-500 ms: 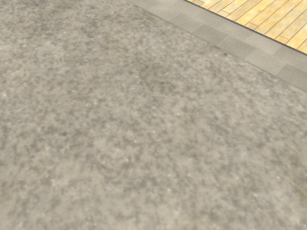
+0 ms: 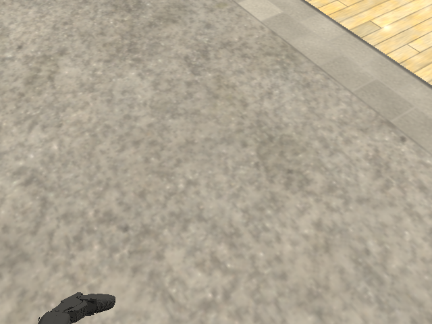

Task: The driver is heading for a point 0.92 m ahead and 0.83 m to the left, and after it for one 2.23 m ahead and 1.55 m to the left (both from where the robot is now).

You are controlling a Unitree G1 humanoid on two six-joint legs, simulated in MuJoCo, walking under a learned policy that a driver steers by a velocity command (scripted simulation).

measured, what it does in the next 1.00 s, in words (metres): walks ahead, turning left: left foot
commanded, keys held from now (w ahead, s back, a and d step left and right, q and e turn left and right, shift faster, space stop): w+q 1.00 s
